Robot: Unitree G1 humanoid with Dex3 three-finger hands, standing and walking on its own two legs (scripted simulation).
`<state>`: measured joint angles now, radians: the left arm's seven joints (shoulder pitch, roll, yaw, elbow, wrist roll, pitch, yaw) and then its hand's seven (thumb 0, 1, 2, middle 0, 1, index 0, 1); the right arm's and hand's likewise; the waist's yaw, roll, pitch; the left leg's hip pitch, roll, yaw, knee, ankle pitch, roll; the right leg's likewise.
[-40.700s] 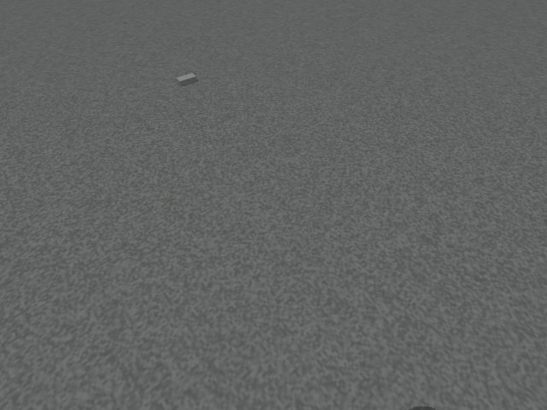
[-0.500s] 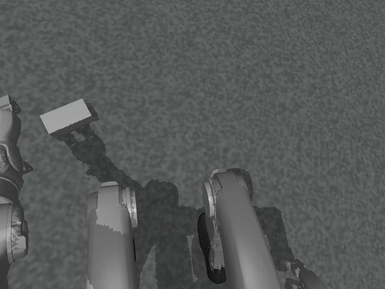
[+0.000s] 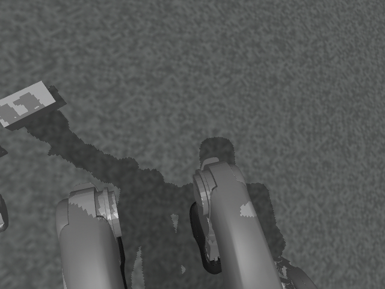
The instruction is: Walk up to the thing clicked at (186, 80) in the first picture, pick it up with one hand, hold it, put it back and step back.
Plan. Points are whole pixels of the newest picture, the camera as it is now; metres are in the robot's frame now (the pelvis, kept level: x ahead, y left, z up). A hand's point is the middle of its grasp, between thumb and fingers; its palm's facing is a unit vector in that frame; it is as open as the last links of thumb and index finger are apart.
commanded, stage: rise first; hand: left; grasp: from above
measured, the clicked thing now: (26, 105) +0.54 +0.31 -0.31
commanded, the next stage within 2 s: none
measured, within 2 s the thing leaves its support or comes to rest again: neither
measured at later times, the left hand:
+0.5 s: hand out of the picture +0.47 +0.34 -0.20, palm faces -0.37 -0.21 -0.90, open 13.5 cm
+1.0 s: hand out of the picture +0.49 +0.34 -0.20, palm faces -0.36 -0.20 -0.91, open 13.5 cm
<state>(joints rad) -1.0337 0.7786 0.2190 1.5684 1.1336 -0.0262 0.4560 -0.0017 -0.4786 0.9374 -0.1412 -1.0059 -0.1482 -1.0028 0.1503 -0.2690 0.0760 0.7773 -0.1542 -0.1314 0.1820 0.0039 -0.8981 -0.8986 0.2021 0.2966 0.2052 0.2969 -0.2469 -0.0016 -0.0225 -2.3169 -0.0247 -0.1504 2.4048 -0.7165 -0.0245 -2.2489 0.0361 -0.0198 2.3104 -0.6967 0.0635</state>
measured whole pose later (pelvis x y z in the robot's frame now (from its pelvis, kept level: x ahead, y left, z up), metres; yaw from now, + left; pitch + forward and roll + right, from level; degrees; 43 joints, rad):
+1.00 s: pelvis +0.00 +0.00 -0.01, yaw -4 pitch +34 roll -12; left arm -1.15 0.95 0.20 1.63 1.16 -0.04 0.45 0.00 -0.43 0.88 -0.19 -0.96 -0.20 -0.96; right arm 0.16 -0.32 0.18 0.69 -0.16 -0.08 0.20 0.00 -0.90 -0.90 0.20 0.30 0.20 0.30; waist -0.33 -0.04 0.04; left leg -2.35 -0.02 -0.20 2.47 -0.73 -0.02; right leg -2.27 0.05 -0.06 2.33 -0.68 0.07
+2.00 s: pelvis -0.01 +0.00 -0.01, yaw -3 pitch +34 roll -11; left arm -1.13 0.94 0.19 1.56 1.15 -0.02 0.36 0.00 -0.42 0.88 -0.20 -0.95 -0.21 -0.95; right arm 0.18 -0.32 0.17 0.66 -0.14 -0.05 0.21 0.00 -0.90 -0.90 0.20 0.30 0.20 0.30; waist -0.32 -0.02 0.02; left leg -2.35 -0.02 -0.19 2.45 -0.70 -0.02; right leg -2.27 0.04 -0.06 2.32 -0.66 0.06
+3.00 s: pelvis -0.01 +0.00 -0.01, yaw -3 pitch +34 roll -11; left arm -1.13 0.94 0.19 1.58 1.16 -0.04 0.39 0.00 -0.40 0.87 -0.20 -0.95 -0.20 -0.95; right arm 0.18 -0.33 0.17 0.66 -0.16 -0.08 0.21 0.00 -0.89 -0.89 0.20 0.30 0.20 0.30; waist -0.32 -0.03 0.03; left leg -2.36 -0.02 -0.19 2.46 -0.70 -0.02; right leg -2.28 0.04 -0.06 2.33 -0.66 0.07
